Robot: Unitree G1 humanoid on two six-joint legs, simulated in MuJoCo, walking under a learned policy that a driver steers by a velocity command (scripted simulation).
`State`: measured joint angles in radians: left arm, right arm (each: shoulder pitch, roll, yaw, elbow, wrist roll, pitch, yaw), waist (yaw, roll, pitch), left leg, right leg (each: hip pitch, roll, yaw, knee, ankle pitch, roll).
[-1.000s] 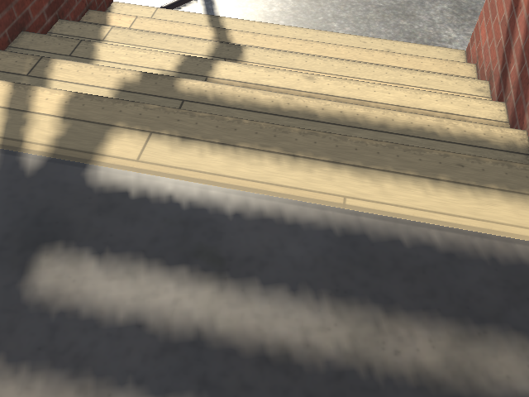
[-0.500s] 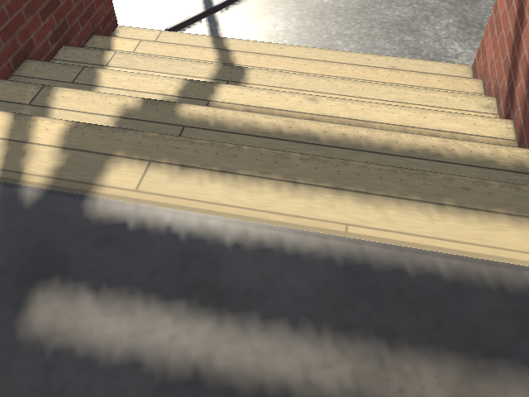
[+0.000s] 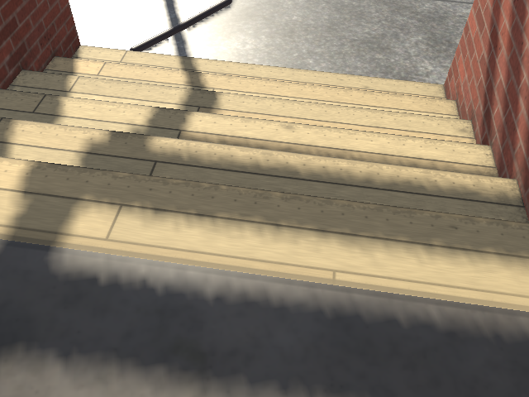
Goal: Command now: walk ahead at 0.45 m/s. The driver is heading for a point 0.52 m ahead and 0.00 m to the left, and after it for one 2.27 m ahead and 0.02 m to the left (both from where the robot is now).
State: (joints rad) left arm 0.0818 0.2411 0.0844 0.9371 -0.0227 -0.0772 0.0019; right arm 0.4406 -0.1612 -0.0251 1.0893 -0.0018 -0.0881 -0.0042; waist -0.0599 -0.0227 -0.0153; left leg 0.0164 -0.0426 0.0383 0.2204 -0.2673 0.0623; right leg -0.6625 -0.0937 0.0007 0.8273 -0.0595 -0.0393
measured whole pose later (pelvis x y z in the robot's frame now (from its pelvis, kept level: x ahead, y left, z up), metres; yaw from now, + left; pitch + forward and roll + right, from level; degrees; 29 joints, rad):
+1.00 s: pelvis +0.56 +0.01 +0.00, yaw +1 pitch +0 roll +1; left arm 0.23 0.20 0.03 0.97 0.07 -0.11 -0.05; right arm 0.34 -0.18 -0.05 1.01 -0.06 -0.11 0.00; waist -0.03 -0.03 0.04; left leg -0.18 -0.07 0.06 0.28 -0.11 0.08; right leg -0.56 -0.08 0.04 1.09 -0.32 -0.07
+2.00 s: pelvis +0.78 -0.04 +0.00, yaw +1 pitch -2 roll -2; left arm 0.38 0.17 0.04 1.03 0.07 -0.11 -0.01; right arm 0.25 -0.20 -0.07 0.99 -0.09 -0.09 0.03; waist 0.04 0.02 0.04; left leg -0.47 0.07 -0.04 1.09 -0.33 0.12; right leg -0.08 0.08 -0.08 0.31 -0.20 -0.09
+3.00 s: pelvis +1.29 +0.01 -0.13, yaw +1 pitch +1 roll +3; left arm 0.01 0.19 0.05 0.86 0.02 -0.07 -0.04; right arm 0.60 -0.16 -0.03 1.08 -0.01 -0.07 -0.06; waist -0.15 -0.02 0.05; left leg -0.16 -0.03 0.03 1.28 -0.82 0.06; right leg -0.35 -0.06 -0.04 0.39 0.00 -0.04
